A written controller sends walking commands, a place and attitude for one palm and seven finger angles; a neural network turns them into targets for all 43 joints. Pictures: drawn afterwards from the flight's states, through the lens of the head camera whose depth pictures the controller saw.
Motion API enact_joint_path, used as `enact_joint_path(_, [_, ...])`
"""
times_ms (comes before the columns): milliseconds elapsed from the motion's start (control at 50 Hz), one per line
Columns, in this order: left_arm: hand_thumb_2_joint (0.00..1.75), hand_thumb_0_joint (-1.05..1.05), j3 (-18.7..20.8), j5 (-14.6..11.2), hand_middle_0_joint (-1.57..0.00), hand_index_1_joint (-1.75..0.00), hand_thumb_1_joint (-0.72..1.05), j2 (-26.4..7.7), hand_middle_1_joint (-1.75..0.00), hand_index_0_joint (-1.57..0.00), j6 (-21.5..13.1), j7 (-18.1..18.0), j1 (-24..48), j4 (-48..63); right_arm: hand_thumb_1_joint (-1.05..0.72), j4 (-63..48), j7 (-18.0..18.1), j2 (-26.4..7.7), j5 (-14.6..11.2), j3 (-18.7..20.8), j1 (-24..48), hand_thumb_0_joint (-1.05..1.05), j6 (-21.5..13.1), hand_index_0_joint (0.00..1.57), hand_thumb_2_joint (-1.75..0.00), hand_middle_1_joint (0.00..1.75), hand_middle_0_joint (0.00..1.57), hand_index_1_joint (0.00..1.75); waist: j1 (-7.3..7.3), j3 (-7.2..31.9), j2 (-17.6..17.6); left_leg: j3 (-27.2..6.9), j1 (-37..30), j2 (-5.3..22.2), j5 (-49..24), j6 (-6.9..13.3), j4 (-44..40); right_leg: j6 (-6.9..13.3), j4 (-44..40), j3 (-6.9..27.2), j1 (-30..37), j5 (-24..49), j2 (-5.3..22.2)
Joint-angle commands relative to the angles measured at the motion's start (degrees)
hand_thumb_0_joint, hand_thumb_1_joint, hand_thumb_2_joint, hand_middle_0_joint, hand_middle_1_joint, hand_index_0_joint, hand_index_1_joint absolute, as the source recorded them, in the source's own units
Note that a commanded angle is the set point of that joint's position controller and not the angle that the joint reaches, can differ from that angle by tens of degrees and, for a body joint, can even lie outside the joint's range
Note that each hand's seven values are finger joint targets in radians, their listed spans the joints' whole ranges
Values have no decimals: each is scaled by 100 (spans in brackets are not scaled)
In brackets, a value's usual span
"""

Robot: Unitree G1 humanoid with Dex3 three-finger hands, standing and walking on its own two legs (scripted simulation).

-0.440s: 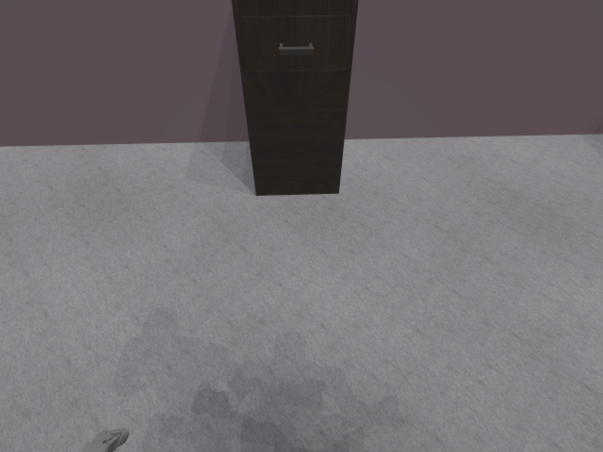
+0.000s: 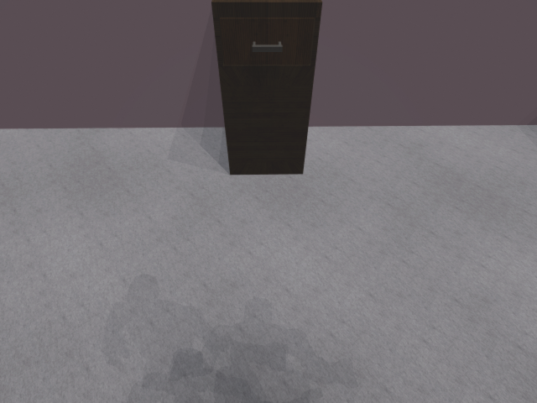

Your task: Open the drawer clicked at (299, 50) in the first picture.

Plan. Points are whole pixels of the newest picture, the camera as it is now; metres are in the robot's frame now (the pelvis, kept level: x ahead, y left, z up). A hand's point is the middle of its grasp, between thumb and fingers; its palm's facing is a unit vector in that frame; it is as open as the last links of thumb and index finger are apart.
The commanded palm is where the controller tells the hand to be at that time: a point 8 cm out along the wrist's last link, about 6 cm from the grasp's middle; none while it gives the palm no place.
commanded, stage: stand and wait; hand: left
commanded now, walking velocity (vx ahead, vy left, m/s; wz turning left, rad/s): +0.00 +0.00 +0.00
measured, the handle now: (267, 46) +1.38 +0.09 -0.05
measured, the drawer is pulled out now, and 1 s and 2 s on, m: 0.00 0.00 0.00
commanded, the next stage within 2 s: look at it before walking up in 0.38 s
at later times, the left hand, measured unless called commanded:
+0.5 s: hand out of the picture +0.06 +0.25 -0.15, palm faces -0.03 -0.94 -0.33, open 7.4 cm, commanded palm none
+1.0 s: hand out of the picture +0.06 +0.26 -0.15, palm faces -0.04 -0.94 -0.33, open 7.4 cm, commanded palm none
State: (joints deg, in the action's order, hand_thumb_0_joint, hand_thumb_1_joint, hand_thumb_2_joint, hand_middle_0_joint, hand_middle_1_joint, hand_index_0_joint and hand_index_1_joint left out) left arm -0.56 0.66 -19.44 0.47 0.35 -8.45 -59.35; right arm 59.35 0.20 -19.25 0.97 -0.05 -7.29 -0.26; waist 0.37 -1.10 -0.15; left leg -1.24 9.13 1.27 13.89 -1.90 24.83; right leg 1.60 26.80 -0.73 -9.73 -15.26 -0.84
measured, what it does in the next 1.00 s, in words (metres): stands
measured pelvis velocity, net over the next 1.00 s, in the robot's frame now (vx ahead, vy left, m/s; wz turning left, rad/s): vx -0.01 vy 0.01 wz -0.01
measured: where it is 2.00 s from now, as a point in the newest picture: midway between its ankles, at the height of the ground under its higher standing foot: outside the picture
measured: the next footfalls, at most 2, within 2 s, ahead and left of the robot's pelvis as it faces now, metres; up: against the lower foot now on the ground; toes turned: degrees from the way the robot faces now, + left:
left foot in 1.98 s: +0.43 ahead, +0.00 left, +0.00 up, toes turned -8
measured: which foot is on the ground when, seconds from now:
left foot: down 0.00-1.00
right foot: down 0.00-1.00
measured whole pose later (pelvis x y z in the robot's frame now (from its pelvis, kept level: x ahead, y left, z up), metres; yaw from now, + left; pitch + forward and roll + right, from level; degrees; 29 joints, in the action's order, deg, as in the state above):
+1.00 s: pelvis -0.01 +0.01 +0.00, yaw +0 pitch -2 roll +0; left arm -0.7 0.8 -19.8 -0.1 0.4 -8.3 -62.7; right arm 63.7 -0.2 -19.3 0.5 -0.2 -7.6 -0.7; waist 0.2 -1.4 0.3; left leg -0.8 8.3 1.1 11.2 -1.3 21.4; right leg 0.9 22.4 -0.3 -8.6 -11.9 -0.6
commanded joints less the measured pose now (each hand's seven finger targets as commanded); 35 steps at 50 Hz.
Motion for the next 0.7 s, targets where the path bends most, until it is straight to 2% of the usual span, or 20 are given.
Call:
enact_joint_path(0, [90, 0, 301, -13, -20, -30, 90, -1202, -30, -20, -175, -88, 357, 377, -90, -345, 97, -1123, -7, 226, 325, 0, -157, 20, -90, 30, 20, 30, -36, 325, 116, -319, -40, 487, -902, 331, -339, 96, -645, 712, -1, 930, 752])
enact_joint_path(260, [90, 0, 273, -17, -20, -30, 90, -1232, -30, -20, -179, -80, 288, 124, -90, -43, 70, -1163, -19, 201, 204, 0, -152, 20, -90, 30, 20, 30, -24, 183, 77, -380, 18, 492, -569, 312, -509, 90, -912, 795, -88, 285, 770])
enact_joint_path(360, [90, 0, 268, -13, -20, -30, 90, -1213, -30, -20, -181, -82, 269, 93, -90, 2, 68, -1165, -23, 197, 187, 0, -166, 20, -90, 30, 20, 30, -15, 181, 50, -403, 21, 521, -627, 321, -560, 75, -887, 763, -67, 400, 758])
enact_joint_path(520, [90, 0, 259, -4, -20, -30, 90, -1189, -30, -20, -169, -75, 263, 73, -90, 48, 61, -1162, -23, 193, 184, 0, -168, 20, -90, 30, 20, 30, -17, 99, -16, -430, 65, 515, -457, 323, -646, 55, -946, 795, -142, 174, 731])
enact_joint_path(680, [90, 0, 257, -1, -20, -30, 90, -1182, -30, -20, -194, -84, 241, 73, -90, 49, 62, -1152, -34, 203, 187, 0, -177, 20, -90, 30, 20, 30, -17, 220, 66, -420, -53, 541, -753, 322, -605, 44, -900, 740, -38, 611, 758])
